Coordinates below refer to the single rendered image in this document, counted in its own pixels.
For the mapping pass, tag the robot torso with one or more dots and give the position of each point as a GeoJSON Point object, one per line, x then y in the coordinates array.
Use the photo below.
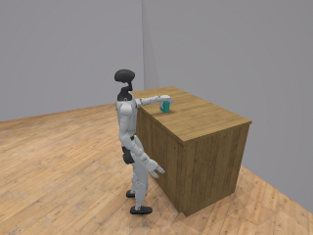
{"type": "Point", "coordinates": [133, 120]}

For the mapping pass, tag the robot left upper arm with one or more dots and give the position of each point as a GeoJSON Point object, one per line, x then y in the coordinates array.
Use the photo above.
{"type": "Point", "coordinates": [138, 101]}

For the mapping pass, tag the robot right forearm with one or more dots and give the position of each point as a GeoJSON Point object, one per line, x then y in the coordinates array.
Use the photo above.
{"type": "Point", "coordinates": [135, 149]}

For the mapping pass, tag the left robot hand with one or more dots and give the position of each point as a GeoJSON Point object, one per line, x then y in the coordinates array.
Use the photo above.
{"type": "Point", "coordinates": [165, 98]}

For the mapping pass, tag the robot head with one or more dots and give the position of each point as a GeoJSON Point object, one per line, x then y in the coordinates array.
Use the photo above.
{"type": "Point", "coordinates": [123, 76]}

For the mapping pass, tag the robot right upper arm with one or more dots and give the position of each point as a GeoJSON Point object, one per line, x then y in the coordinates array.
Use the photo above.
{"type": "Point", "coordinates": [125, 113]}

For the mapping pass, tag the right robot hand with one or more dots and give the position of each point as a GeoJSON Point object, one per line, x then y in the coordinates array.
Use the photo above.
{"type": "Point", "coordinates": [151, 165]}

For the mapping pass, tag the sponge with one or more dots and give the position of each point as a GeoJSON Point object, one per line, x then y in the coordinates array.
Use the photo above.
{"type": "Point", "coordinates": [166, 106]}

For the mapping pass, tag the table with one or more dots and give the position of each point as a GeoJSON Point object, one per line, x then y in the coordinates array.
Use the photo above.
{"type": "Point", "coordinates": [199, 145]}

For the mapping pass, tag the robot left forearm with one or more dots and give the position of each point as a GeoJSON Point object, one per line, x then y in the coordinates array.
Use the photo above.
{"type": "Point", "coordinates": [151, 100]}

